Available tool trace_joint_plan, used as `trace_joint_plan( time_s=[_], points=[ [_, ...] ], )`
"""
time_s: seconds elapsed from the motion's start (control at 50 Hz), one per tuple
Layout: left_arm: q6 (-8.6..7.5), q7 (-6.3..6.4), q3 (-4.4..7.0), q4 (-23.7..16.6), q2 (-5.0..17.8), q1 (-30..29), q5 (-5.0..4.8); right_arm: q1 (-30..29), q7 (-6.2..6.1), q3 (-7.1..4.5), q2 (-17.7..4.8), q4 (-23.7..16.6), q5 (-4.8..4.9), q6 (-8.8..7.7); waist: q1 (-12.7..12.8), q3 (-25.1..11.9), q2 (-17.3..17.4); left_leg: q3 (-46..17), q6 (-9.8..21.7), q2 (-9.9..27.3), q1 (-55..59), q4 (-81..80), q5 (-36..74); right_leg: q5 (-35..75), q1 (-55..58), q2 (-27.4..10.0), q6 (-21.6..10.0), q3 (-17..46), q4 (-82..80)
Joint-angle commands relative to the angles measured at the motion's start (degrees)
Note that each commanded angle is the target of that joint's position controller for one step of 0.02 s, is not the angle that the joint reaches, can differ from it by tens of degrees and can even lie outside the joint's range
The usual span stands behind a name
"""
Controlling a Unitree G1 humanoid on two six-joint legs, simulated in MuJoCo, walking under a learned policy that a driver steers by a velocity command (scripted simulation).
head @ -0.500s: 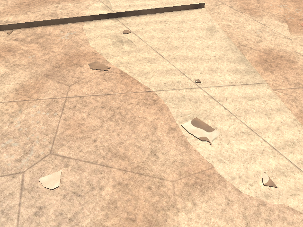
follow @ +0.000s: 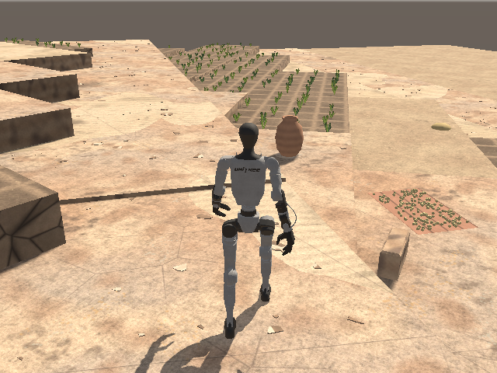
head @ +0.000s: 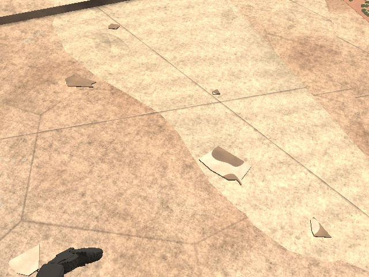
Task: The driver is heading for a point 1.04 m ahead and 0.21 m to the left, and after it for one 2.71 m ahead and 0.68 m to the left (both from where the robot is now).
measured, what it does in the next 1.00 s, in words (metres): walks ahead, turning left: right foot, then left foot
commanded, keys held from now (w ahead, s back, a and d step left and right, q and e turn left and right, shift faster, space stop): w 0.02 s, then w+q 0.40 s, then q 0.36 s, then no key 0.22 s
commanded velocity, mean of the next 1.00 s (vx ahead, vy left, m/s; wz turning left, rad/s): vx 0.31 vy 0.00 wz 0.40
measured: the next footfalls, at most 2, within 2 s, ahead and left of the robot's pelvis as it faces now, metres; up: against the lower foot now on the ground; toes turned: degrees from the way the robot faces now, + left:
right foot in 0.04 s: +0.21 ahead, -0.12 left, +0.00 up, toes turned -2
left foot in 0.58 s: +0.48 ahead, +0.15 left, +0.00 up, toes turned +23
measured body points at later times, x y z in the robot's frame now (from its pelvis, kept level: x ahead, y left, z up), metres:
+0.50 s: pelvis +0.28 -0.01 +0.01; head +0.30 +0.00 +0.46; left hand +0.23 +0.25 -0.14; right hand +0.49 -0.22 -0.10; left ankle +0.44 +0.16 -0.69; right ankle +0.17 -0.12 -0.72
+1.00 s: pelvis +0.44 +0.03 +0.01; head +0.46 +0.06 +0.46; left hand +0.44 +0.34 -0.11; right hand +0.69 -0.15 -0.09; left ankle +0.44 +0.13 -0.72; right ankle +0.55 -0.09 -0.70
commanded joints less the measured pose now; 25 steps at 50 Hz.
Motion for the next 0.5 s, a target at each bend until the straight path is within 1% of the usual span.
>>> trace_joint_plan(
  time_s=[0.02, 0.04, 0.06, 0.08, 0.1, 0.12, 0.14, 0.16, 0.18, 0.2, 0.22, 0.26, 0.3, 0.34, 0.38, 0.42, 0.44, 0.46, 0.48, 0.5],
  points=[
    [-0.56, 0.37, 4.06, 0.8, 10.5, 12.9, -0.22, -2.2, -0.19, -1.96, -9.9, -2.8, -0.52, 0.63, 12.2, -5.8, 7.5, -1.6, 5.8, 12.6, -8.2, 19.7, 57.8, -2.8, 21.7, 3.9, -3.8, -2.4, 0.3],
    [-0.35, 1.02, 5.14, 3.2, 13.7, 23.9, 0.29, -2.4, 0.00, -1.09, -8.2, -4.2, -1.14, 0.75, 16.2, -13.2, 4.0, -1.3, 4.2, 9.9, -21.5, 36.5, 44.9, -6.0, 40.5, -4.5, -7.1, 7.4, 1.5],
    [-0.21, 0.81, 5.92, 4.9, 18.0, 29.5, 1.13, 5.7, 0.75, 1.41, 1.0, -4.6, -0.70, -0.26, 11.9, -23.8, -12.4, -1.0, 0.4, -1.7, -42.9, 59.4, 3.6, -22.5, 59.6, -20.4, -16.5, 36.6, -5.8],
    [-0.35, 0.72, 4.26, 4.8, 12.3, 27.9, 1.01, 2.3, 0.95, 0.39, -3.5, -3.9, 0.94, -1.85, 13.5, -22.4, -10.0, -9.9, 1.8, -1.6, -48.4, 67.7, -9.4, -28.3, 55.7, -20.9, -15.1, 46.0, -14.7],
    [-0.77, 0.85, 3.36, 4.2, 10.0, 21.8, 0.91, -3.8, 0.92, -1.02, -7.9, -6.5, 2.69, -2.69, 11.8, -11.8, -8.3, -9.1, 2.9, 1.4, -52.7, 69.9, -5.5, -26.3, 46.3, -19.7, -11.7, 36.5, -16.0],
    [-1.20, 0.84, 2.72, 3.1, 8.2, 16.2, 1.06, -7.2, 0.42, -1.24, -8.5, -7.4, 2.73, -2.88, 9.6, -6.9, -3.7, -7.6, 3.4, 4.9, -50.5, 67.5, 0.4, -19.7, 36.7, -17.9, -10.0, 28.0, -17.5],
    [-1.71, 0.55, 2.23, 3.1, 6.3, 13.1, 1.54, -8.3, -0.09, -1.69, -7.8, -7.5, 1.86, -2.45, 7.7, -3.8, -1.8, -7.1, 3.3, 6.9, -47.7, 64.1, 4.1, -13.9, 29.2, -15.7, -8.6, 21.3, -19.3],
    [-2.18, 0.41, 1.85, 3.5, 4.9, 11.6, 2.17, -6.4, -0.26, -1.96, -6.5, -7.0, 1.46, -1.48, 5.4, -3.3, -3.5, -7.8, 3.3, 8.7, -43.4, 61.5, 6.4, -10.8, 24.7, -13.5, -7.2, 15.7, -20.8],
    [-2.26, 0.28, 1.77, 4.1, 4.2, 11.2, 2.34, -5.1, -0.19, -1.94, -5.0, -6.6, 1.49, -0.52, 4.4, -2.7, -4.3, -7.6, 3.3, 9.1, -41.2, 60.2, 7.0, -9.6, 22.0, -12.3, -6.9, 12.4, -22.1],
    [-2.42, 0.38, 1.83, 4.8, 4.3, 11.9, 2.28, -4.7, -0.17, -1.95, -3.9, -6.6, 1.57, 0.27, 4.0, -1.9, -4.1, -7.3, 3.2, 9.3, -40.9, 59.4, 7.2, -8.0, 20.2, -11.9, -7.1, 9.7, -23.2],
    [-2.58, 0.62, 2.00, 5.4, 5.1, 12.5, 2.28, -5.7, -0.25, -2.07, -3.7, -7.3, 1.51, 0.89, 3.7, -0.6, -3.8, -7.3, 3.0, 9.5, -42.3, 58.5, 8.4, -6.6, 19.1, -11.9, -7.5, 7.6, -24.3],
    [-2.67, 1.38, 2.37, 6.2, 6.8, 13.7, 2.59, -9.7, -0.37, -2.46, -4.5, -9.3, 1.15, 1.50, 3.9, 1.3, -2.6, -8.2, 2.2, 9.7, -47.4, 55.1, 13.1, -4.6, 19.5, -12.2, -8.0, 4.7, -25.6],
    [-2.47, 2.19, 2.46, 6.6, 7.5, 15.3, 2.80, -13.2, 0.03, -2.70, -4.9, -10.8, 0.83, 1.19, 4.6, 2.0, -1.5, -8.8, 1.6, 9.1, -51.2, 49.2, 19.2, -2.0, 21.9, -12.0, -7.7, 1.9, -25.8],
    [-2.23, 2.81, 2.43, 6.6, 8.3, 16.0, 2.81, -16.2, 0.82, -2.59, -4.7, -12.0, 0.67, 0.65, 5.3, 2.2, -1.1, -7.2, 1.3, 8.4, -51.3, 42.1, 25.0, 0.8, 23.6, -11.2, -6.8, -1.7, -25.8],
    [-1.90, 3.33, 2.45, 6.7, 9.1, 17.6, 2.46, -20.9, 1.69, -2.04, -3.9, -13.7, 0.43, 0.41, 7.0, 3.0, -0.4, -3.8, 1.2, 7.9, -50.7, 36.1, 28.2, 2.2, 25.3, -11.1, -6.1, -4.5, -26.1],
    [-1.24, 3.63, 2.57, 7.5, 9.8, 20.8, 2.06, -25.4, 2.51, -1.42, -3.0, -15.8, 0.36, 0.34, 8.8, 4.2, 0.5, -1.9, 1.6, 7.7, -52.5, 32.0, 28.3, 4.2, 29.7, -12.2, -6.0, -6.1, -25.2],
    [-0.62, 3.76, 2.58, 7.7, 10.0, 21.3, 1.95, -27.2, 2.97, -1.23, -2.8, -17.1, 0.23, 0.30, 9.1, 5.2, 0.9, -0.9, 1.9, 7.2, -53.3, 29.7, 27.5, 9.1, 31.9, -12.4, -5.7, -7.4, -23.2],
    [0.14, 3.94, 2.66, 7.7, 10.3, 21.7, 1.81, -28.6, 3.49, -1.10, -2.7, -18.3, -0.01, 0.26, 9.3, 5.3, 0.6, 0.8, 2.1, 6.4, -53.2, 27.9, 25.9, 15.2, 33.6, -12.7, -5.3, -8.6, -20.6],
    [0.95, 4.17, 2.81, 7.5, 10.9, 21.9, 1.61, -29.1, 4.02, -1.14, -2.9, -19.3, -0.16, 0.26, 9.1, 4.7, -0.1, 2.4, 2.4, 5.3, -52.0, 26.9, 23.7, 21.8, 35.1, -13.2, -4.9, -9.4, -17.6],
    [1.70, 4.47, 3.02, 7.1, 11.8, 21.5, 1.41, -28.2, 4.51, -1.50, -3.8, -20.1, -0.18, 0.29, 8.1, 3.0, -1.4, 3.9, 3.0, 3.7, -49.3, 26.5, 21.0, 30.4, 36.3, -13.4, -4.2, -10.1, -14.0]
  ],
)
Velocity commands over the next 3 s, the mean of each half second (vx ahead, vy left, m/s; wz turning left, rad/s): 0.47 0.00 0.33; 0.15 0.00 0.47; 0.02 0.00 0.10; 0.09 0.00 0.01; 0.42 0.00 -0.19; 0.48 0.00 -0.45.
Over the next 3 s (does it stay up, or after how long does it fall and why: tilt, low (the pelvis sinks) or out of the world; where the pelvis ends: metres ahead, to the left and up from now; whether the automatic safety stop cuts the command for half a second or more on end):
stays up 0.97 0.23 0.01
